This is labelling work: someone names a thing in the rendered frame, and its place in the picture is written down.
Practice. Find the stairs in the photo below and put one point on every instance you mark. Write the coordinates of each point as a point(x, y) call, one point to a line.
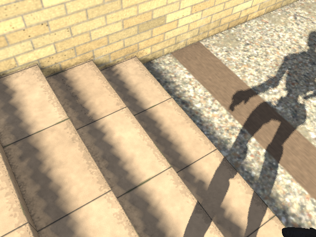
point(89, 152)

